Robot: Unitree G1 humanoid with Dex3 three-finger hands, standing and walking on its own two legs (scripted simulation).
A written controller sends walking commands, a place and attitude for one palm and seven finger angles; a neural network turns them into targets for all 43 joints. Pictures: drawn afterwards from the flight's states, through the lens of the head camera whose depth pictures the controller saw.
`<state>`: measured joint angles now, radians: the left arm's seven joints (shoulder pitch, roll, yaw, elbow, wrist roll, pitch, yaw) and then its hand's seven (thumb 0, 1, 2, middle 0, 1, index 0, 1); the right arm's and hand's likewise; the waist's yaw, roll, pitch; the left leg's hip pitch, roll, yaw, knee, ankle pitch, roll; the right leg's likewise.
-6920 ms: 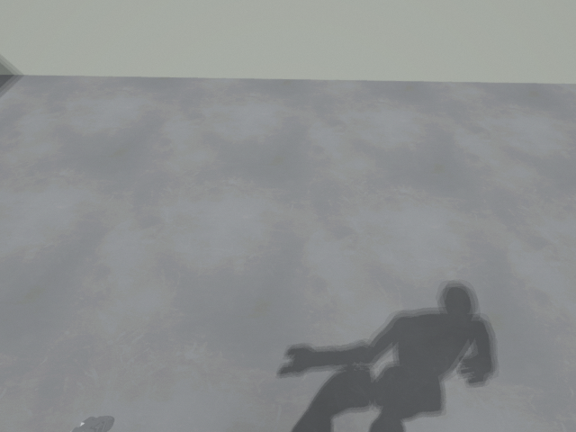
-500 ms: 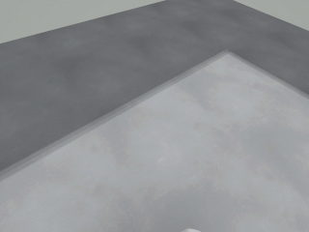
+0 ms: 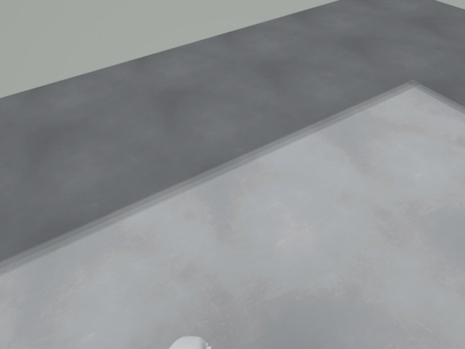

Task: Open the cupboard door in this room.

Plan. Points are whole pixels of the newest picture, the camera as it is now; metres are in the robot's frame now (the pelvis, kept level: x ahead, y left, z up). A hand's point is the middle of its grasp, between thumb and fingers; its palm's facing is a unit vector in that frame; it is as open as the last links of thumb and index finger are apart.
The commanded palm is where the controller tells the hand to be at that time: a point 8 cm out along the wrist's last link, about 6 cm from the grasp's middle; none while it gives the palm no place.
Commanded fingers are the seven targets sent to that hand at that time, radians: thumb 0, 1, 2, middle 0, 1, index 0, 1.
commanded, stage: turn or walk to find it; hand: left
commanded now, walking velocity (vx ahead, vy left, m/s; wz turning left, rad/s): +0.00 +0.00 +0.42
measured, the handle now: out of the picture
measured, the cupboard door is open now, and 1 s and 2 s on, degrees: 0 0 0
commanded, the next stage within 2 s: none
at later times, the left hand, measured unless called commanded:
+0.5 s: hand out of the picture -0.01 +0.26 -0.17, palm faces +0.24 -0.93 -0.26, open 7.4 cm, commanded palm none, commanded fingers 0.00 0.90 0.90 -0.20 -0.30 -0.20 -0.30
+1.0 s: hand out of the picture -0.09 +0.17 -0.15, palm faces +0.45 -0.85 -0.27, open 7.4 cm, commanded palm none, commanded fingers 0.00 0.90 0.90 -0.20 -0.30 -0.20 -0.30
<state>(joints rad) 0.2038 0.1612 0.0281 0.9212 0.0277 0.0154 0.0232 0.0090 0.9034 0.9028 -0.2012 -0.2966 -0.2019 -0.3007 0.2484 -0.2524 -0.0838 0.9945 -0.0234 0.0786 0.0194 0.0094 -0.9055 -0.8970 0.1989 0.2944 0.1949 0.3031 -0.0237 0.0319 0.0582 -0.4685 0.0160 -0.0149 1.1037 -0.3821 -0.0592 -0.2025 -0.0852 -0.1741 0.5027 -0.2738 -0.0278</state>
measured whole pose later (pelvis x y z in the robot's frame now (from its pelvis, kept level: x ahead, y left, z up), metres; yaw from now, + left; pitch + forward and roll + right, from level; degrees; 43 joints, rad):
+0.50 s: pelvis -0.03 +0.04 +0.00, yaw +11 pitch -1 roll +0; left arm 0.20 0.25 0.06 0.96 0.02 0.06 0.01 0.01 0.91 0.90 -0.20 -0.30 -0.20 -0.30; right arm 0.17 -0.19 -0.03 0.95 -0.02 0.02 0.00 0.01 -0.90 -0.90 0.20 0.30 0.20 0.30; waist 0.01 -0.02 0.06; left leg -0.23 -0.03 -0.01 0.46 -0.21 0.03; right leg -0.42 -0.08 -0.04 0.96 -0.43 0.08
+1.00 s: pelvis -0.05 -0.02 +0.00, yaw +26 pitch -1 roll +3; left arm 0.25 0.17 0.03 0.95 0.03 0.01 0.02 0.01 0.91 0.90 -0.20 -0.30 -0.20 -0.30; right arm 0.23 -0.25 -0.07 1.02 -0.02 0.09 0.02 0.01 -0.91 -0.90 0.20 0.29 0.19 0.30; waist 0.00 0.02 0.07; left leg -0.40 0.04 -0.01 0.99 -0.42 -0.07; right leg -0.21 -0.10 -0.23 0.49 -0.27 -0.05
